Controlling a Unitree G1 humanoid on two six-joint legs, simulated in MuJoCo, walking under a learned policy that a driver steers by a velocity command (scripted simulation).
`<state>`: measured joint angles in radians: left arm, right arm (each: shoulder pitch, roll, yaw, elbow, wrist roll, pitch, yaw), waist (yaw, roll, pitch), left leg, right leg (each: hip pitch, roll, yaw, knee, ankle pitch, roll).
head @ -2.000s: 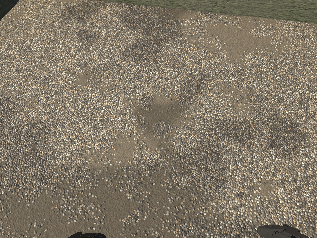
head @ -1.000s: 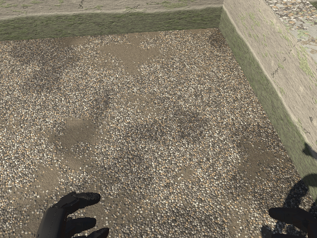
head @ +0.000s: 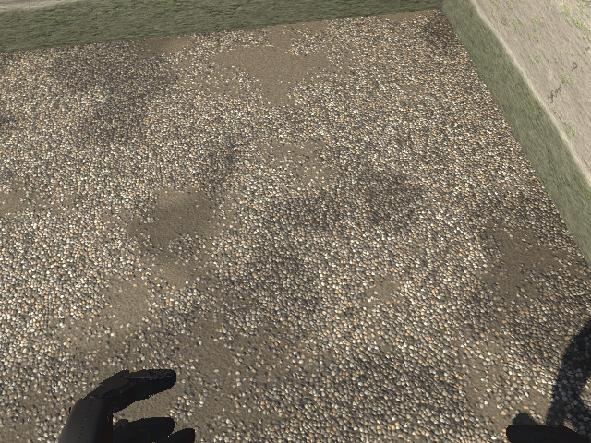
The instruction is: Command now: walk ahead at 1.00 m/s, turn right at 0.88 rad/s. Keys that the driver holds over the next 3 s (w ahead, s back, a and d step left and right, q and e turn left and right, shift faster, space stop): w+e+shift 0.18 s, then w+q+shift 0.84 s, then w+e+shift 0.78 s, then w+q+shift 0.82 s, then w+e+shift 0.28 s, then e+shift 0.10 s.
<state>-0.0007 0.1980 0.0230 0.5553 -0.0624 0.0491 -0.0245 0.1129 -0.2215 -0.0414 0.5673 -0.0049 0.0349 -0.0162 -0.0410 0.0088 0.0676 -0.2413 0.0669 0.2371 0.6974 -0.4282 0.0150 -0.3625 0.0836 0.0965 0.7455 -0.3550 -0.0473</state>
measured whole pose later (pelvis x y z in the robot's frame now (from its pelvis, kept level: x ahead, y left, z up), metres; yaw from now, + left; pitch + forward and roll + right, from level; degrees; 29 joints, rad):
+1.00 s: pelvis +0.01 +0.02 +0.00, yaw +13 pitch +0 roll -2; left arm 0.06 0.22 0.03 0.56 0.01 0.00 0.01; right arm 0.00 -0.20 -0.01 0.53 0.05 0.05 0.03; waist 0.03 0.01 0.08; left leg -0.36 -0.11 -0.12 0.72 -0.35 0.06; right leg -0.29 -0.03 -0.18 0.66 -0.37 -0.02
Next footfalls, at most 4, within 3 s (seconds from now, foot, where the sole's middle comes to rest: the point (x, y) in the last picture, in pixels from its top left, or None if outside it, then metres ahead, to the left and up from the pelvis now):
0.74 left None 0.05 0.10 -0.75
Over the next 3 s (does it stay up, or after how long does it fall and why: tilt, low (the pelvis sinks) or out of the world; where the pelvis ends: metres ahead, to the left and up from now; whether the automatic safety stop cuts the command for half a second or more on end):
stays up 0.01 0.05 0.02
